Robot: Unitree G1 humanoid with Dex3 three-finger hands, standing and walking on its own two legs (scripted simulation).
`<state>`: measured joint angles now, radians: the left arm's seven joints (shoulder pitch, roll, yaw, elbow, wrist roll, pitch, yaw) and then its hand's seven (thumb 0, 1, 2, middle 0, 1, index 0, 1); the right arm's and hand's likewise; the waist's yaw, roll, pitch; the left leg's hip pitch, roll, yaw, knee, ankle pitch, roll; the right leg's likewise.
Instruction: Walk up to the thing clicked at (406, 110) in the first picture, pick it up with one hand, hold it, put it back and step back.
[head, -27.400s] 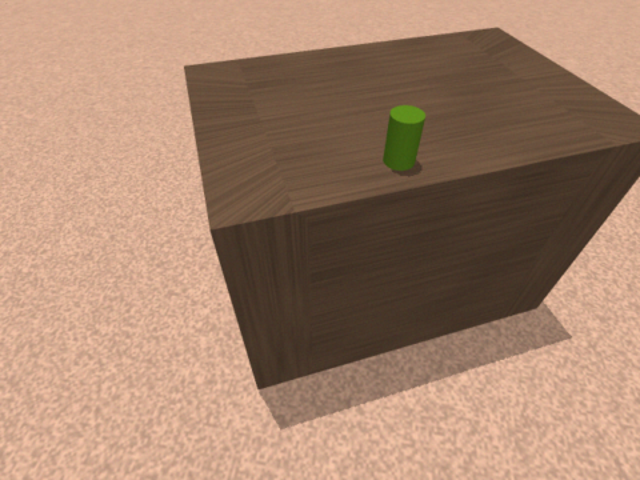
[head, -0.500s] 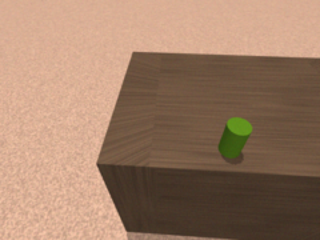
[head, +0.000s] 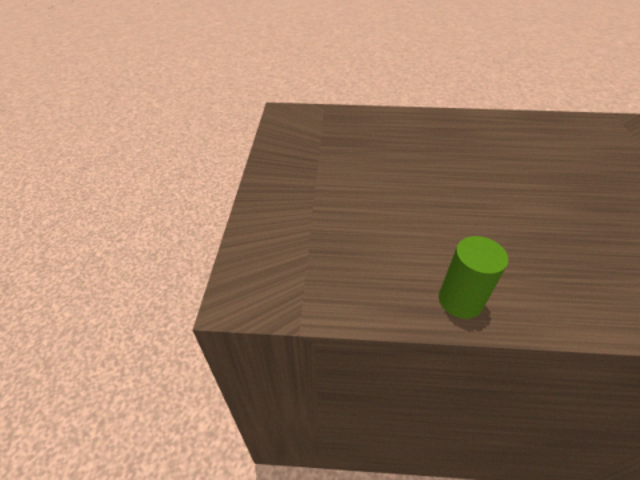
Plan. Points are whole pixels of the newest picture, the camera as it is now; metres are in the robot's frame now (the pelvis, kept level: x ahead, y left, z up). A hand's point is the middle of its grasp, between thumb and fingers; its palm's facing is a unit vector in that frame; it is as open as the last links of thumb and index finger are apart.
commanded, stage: stand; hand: right
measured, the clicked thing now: (470, 278) +0.41 -0.20 +0.02
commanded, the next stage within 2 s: step back in 1.52 s
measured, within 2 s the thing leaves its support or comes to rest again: neither
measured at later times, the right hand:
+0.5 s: hand out of the picture +0.08 -0.26 -0.16, palm faces -0.02 +0.94 -0.35, open 7.4 cm
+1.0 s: hand out of the picture +0.07 -0.25 -0.16, palm faces -0.02 +0.94 -0.35, open 7.4 cm
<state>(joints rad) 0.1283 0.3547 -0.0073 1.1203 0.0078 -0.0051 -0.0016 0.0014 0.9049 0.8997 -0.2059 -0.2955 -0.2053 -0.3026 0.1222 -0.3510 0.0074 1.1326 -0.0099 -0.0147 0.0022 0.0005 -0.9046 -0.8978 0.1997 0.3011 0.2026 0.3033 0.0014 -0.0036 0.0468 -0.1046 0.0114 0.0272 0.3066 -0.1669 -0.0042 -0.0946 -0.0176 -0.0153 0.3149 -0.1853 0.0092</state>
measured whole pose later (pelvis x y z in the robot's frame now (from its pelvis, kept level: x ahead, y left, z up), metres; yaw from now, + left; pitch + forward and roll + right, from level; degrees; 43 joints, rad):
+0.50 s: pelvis +0.00 +0.00 +0.00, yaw +0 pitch -2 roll +0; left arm 0.12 0.35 -0.01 1.12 0.01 -0.01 0.00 0.00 0.90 0.90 -0.21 -0.30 -0.21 -0.30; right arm 0.12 -0.35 0.00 1.13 -0.01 -0.01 0.00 0.00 -0.91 -0.90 0.20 0.30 0.20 0.30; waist 0.00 0.00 0.05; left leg -0.10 0.02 0.03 0.31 -0.17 -0.01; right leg -0.08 -0.01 -0.02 0.31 -0.19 0.01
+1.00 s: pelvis +0.00 +0.00 +0.00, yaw +0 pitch -3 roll +0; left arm 0.13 0.36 0.00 1.12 0.01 -0.01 0.00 0.00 0.90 0.90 -0.21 -0.30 -0.21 -0.30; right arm 0.12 -0.35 0.00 1.13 -0.01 -0.01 0.00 0.00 -0.91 -0.90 0.20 0.30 0.20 0.30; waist 0.00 0.00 0.05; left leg -0.09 0.01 0.03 0.30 -0.17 -0.01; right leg -0.08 -0.01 -0.02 0.30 -0.18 0.01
